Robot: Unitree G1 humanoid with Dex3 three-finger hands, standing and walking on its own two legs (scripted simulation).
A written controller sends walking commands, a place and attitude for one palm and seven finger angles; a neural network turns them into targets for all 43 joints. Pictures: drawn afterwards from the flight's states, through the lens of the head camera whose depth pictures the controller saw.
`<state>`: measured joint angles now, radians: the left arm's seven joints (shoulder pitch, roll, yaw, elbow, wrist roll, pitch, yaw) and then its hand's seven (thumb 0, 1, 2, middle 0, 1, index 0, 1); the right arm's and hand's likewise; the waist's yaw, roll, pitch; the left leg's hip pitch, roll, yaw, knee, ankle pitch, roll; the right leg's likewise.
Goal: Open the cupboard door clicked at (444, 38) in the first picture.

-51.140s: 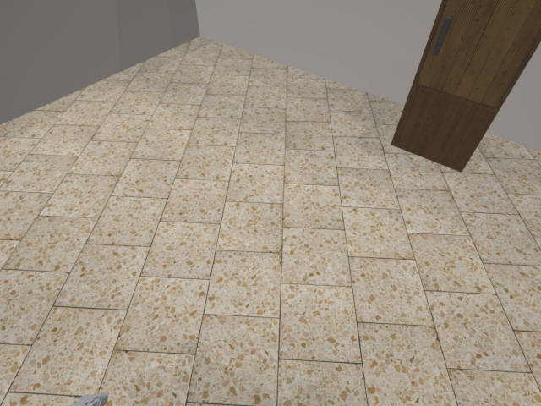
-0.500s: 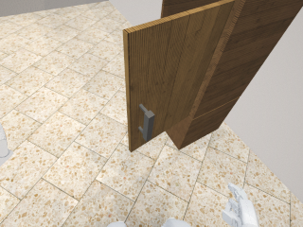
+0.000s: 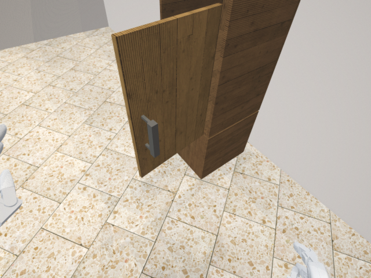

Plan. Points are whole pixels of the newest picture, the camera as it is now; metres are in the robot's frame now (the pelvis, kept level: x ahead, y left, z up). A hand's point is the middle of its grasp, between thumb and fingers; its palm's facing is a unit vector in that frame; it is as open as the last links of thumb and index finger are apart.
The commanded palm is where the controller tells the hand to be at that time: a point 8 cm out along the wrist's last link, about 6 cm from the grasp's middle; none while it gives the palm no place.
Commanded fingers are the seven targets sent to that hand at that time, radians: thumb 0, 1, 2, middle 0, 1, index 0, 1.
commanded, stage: stop stepping back and stand still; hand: left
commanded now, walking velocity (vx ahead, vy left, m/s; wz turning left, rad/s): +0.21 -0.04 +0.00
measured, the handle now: (149, 136) +0.57 +0.13 -0.09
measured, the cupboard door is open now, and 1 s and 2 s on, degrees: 97 97 97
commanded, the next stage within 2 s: let the arm hang, fingers relaxed in 0.40 s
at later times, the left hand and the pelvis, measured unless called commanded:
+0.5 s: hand out of the picture +0.16 +0.27 +0.16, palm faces +0.47 -0.76 -0.46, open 7.4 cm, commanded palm none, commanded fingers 0.00 0.90 0.90 -0.20 -0.30 -0.20 -0.30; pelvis -0.03 +0.00 -0.01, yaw +1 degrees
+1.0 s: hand out of the picture -0.02 +0.19 -0.17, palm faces +0.05 -0.97 -0.24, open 7.1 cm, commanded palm none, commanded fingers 0.00 0.90 0.90 -0.20 -0.30 -0.20 -0.30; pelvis -0.03 -0.01 +0.00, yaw +2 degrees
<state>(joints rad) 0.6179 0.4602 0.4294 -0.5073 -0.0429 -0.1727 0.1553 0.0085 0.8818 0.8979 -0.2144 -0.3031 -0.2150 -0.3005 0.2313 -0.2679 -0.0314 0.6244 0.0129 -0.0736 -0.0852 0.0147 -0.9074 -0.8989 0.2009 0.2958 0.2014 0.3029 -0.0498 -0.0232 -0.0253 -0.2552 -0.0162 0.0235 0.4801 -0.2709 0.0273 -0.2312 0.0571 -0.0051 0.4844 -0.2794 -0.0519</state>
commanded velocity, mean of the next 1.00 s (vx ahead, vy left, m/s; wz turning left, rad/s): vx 0.06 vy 0.00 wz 0.00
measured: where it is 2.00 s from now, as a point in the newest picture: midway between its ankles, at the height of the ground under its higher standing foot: outside the picture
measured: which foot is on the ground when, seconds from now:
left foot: down 0.00-1.00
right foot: down 0.00-1.00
